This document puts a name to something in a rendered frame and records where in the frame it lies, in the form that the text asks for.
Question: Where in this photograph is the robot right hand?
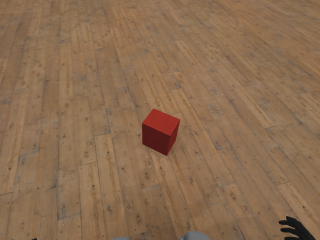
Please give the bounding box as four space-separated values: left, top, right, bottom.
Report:
278 216 316 240

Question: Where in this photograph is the carton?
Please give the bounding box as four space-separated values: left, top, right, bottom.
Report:
142 108 180 156

